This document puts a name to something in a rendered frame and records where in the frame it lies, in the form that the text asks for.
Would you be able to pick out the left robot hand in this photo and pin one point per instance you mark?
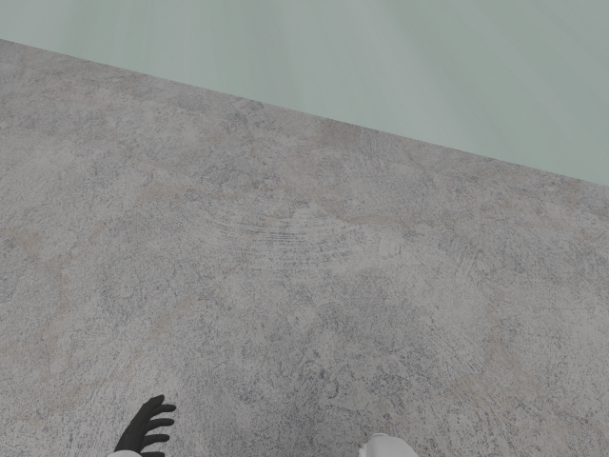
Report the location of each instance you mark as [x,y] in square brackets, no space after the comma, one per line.
[134,438]

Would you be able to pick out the right robot thigh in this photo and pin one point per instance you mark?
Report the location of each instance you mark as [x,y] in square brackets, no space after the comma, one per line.
[386,446]

